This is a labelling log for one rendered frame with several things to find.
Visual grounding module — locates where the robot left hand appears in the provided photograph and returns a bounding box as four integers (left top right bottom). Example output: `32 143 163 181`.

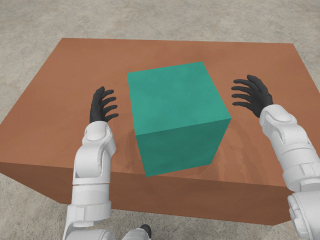
89 86 119 124

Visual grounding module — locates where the robot left thigh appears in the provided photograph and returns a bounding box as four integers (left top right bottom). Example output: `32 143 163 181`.
122 229 151 240

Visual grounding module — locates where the robot right forearm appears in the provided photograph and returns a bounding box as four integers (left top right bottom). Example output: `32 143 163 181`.
259 104 320 192

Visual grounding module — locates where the left robot upper arm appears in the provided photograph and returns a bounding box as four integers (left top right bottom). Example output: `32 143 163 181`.
66 229 116 240

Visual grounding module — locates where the right robot upper arm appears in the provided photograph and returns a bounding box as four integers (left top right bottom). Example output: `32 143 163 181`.
287 189 320 240

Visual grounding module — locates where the left robot foot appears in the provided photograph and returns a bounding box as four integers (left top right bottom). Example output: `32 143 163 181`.
140 224 152 239

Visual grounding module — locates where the robot right hand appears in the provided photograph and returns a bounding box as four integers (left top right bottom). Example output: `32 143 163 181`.
231 74 274 118

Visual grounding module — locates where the carton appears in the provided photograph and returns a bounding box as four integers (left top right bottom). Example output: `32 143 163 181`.
127 61 232 177

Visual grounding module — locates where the pedestal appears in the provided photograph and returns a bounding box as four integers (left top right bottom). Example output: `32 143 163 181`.
0 38 320 226

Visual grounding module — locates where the robot left forearm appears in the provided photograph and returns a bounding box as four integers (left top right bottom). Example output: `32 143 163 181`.
62 121 116 240

